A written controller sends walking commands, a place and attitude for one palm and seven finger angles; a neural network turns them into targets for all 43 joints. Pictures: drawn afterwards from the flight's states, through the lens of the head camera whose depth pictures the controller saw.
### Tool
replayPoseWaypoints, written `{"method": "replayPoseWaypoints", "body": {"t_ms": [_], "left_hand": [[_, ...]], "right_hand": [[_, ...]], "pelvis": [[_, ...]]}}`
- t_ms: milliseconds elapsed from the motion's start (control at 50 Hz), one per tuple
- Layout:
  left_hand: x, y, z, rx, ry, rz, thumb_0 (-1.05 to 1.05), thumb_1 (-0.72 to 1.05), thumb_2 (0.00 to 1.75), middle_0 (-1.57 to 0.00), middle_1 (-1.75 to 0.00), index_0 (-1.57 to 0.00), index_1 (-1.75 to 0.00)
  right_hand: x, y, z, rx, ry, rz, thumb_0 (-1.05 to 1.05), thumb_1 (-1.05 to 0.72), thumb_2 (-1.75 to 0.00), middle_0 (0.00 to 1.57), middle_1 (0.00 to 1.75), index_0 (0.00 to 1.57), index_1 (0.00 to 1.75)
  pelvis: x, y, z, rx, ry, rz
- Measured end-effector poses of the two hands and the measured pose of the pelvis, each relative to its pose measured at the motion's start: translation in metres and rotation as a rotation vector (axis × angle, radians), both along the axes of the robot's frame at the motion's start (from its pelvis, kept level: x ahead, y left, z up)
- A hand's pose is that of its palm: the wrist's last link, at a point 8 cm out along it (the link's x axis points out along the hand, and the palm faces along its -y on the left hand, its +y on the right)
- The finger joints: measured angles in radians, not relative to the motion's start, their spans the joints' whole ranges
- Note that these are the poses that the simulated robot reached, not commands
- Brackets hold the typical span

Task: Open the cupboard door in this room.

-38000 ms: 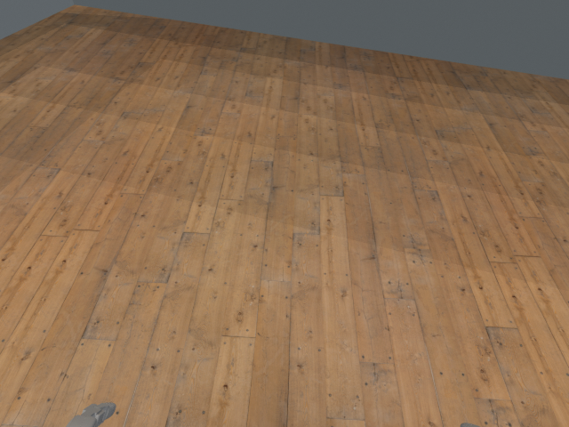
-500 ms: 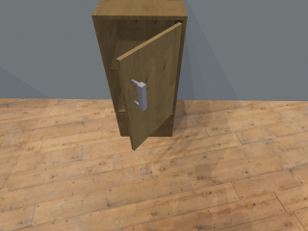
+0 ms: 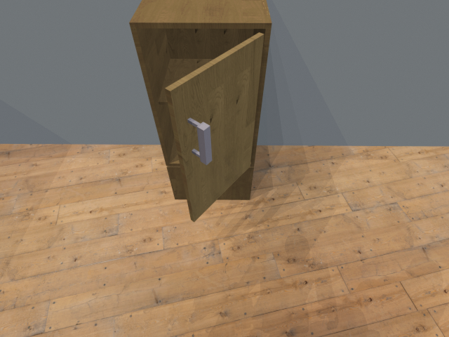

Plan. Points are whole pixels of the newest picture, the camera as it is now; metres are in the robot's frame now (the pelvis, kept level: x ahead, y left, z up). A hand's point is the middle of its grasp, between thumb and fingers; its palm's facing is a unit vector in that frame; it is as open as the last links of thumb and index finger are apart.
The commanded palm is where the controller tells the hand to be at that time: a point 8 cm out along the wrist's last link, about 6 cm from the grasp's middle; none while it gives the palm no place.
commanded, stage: look to check the result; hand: left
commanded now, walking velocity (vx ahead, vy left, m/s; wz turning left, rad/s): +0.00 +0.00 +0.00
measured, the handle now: (199, 141) +0.59 +0.11 -0.05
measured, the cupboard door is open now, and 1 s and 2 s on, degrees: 51 51 51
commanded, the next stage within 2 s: walk to a spot facing it in 0.02 s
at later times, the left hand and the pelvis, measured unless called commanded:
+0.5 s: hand out of the picture +0.06 +0.19 -0.18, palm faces -0.10 -0.96 -0.24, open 7.3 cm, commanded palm none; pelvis -0.01 +0.00 -0.02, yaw -9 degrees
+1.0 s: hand out of the picture +0.07 +0.15 -0.16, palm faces -0.30 -0.91 -0.27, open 7.3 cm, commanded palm none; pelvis -0.03 -0.03 +0.00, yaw -25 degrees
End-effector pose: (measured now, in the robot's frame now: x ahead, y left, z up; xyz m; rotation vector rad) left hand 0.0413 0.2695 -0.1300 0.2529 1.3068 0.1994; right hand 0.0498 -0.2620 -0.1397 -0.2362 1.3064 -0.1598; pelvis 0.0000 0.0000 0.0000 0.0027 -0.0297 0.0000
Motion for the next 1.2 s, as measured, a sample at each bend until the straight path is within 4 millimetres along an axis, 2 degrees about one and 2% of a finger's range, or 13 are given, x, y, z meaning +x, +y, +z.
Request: {"method": "replayPoseWaypoints", "body": {"t_ms": [200, 300, 480, 620, 680, 780, 920, 1080, 1140, 1200], "left_hand": [[0.009, -0.006, -0.001, -0.011, -0.015, -0.01, 0.0, 0.91, 0.9, -0.2, -0.3, -0.2, -0.3], [0.009, -0.013, -0.007, -0.023, 0.011, -0.017, 0.0, 0.91, 0.9, -0.2, -0.3, -0.2, -0.3], [0.013, -0.027, -0.02, -0.052, 0.048, -0.086, 0.0, 0.91, 0.9, -0.2, -0.3, -0.2, -0.3], [0.023, -0.044, -0.016, -0.01, 0.011, -0.147, 0.0, 0.91, 0.9, -0.2, -0.3, -0.2, -0.3], [0.02, -0.052, -0.008, 0.005, 0.02, -0.157, 0.0, 0.91, 0.9, -0.2, -0.3, -0.2, -0.3], [0.021, -0.065, 0.003, 0.013, 0.046, -0.201, 0.0, 0.91, 0.9, -0.2, -0.3, -0.2, -0.3], [0.033, -0.075, 0.004, -0.003, 0.043, -0.273, 0.0, 0.91, 0.9, -0.2, -0.3, -0.2, -0.3], [0.058, -0.07, -0.004, -0.031, 0.033, -0.365, 0.0, 0.91, 0.9, -0.2, -0.3, -0.2, -0.3], [0.072, -0.064, -0.01, -0.039, 0.036, -0.407, 0.0, 0.91, 0.9, -0.2, -0.3, -0.2, -0.3], [0.094, -0.059, -0.021, -0.054, 0.024, -0.445, 0.0, 0.91, 0.9, -0.2, -0.3, -0.2, -0.3]], "right_hand": [[0.001, 0.0, 0.0, 0.001, -0.003, -0.01, 0.0, -0.91, -0.9, 0.2, 0.3, 0.2, 0.3], [-0.007, 0.006, -0.004, 0.005, -0.004, -0.053, 0.0, -0.91, -0.9, 0.2, 0.3, 0.2, 0.3], [-0.048, 0.012, -0.017, 0.025, 0.013, -0.172, 0.0, -0.91, -0.9, 0.2, 0.3, 0.2, 0.3], [-0.08, -0.008, -0.04, 0.057, 0.035, -0.24, 0.0, -0.91, -0.9, 0.2, 0.3, 0.2, 0.3], [-0.08, -0.019, -0.033, 0.061, 0.031, -0.27, 0.01, -0.91, -0.9, 0.2, 0.3, 0.2, 0.3], [-0.07, -0.035, -0.015, 0.043, -0.045, -0.317, 0.01, -0.91, -0.9, 0.2, 0.3, 0.2, 0.3], [-0.052, -0.045, 0.001, 0.016, -0.155, -0.369, 0.0, -0.91, -0.9, 0.2, 0.3, 0.2, 0.3], [-0.047, -0.038, 0.015, -0.018, -0.229, -0.417, 0.0, -0.91, -0.9, 0.2, 0.3, 0.2, 0.3], [-0.054, -0.029, 0.019, -0.039, -0.24, -0.448, 0.0, -0.91, -0.9, 0.2, 0.3, 0.2, 0.3], [-0.071, -0.021, 0.014, -0.081, -0.236, -0.475, 0.0, -0.91, -0.9, 0.2, 0.3, 0.2, 0.3]], "pelvis": [[0.004, -0.001, 0.0, 0.001, 0.002, -0.008], [0.003, 0.0, -0.003, -0.002, 0.006, -0.048], [-0.008, -0.003, -0.014, 0.022, 0.015, -0.138], [-0.023, -0.022, -0.026, 0.037, 0.009, -0.208], [-0.026, -0.029, -0.019, 0.038, 0.017, -0.224], [-0.028, -0.035, -0.006, 0.057, 0.044, -0.297], [-0.03, -0.035, -0.001, 0.061, 0.055, -0.387], [-0.029, -0.019, -0.002, 0.051, 0.068, -0.478], [-0.026, -0.01, -0.004, 0.043, 0.078, -0.511], [-0.021, 0.0, -0.013, 0.009, 0.092, -0.527]]}}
